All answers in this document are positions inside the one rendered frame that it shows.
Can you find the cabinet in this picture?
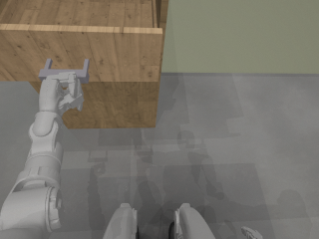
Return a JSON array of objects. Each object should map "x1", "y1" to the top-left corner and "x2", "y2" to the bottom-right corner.
[{"x1": 0, "y1": 0, "x2": 169, "y2": 129}]

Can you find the left robot thigh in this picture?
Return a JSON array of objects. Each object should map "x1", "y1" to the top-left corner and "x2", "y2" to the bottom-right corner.
[{"x1": 103, "y1": 207, "x2": 138, "y2": 239}]

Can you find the right robot hand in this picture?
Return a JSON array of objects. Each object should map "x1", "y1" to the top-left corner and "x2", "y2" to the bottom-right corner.
[{"x1": 241, "y1": 226, "x2": 263, "y2": 239}]

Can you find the left robot forearm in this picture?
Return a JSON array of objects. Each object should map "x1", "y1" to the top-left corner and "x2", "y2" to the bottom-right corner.
[{"x1": 0, "y1": 111, "x2": 64, "y2": 231}]

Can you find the left robot hand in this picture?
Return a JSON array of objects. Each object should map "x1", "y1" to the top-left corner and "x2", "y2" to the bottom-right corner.
[{"x1": 39, "y1": 72, "x2": 84, "y2": 117}]

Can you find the left robot upper arm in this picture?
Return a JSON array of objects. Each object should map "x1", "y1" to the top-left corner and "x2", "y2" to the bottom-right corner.
[{"x1": 0, "y1": 186, "x2": 65, "y2": 239}]

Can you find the robot right shin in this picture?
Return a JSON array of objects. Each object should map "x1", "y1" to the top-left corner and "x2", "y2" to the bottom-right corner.
[{"x1": 173, "y1": 203, "x2": 190, "y2": 239}]

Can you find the handle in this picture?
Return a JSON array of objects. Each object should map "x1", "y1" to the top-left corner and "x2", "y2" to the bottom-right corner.
[{"x1": 38, "y1": 58, "x2": 90, "y2": 84}]

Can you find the drawer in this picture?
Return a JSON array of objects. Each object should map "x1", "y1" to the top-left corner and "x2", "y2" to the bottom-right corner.
[{"x1": 0, "y1": 0, "x2": 162, "y2": 82}]

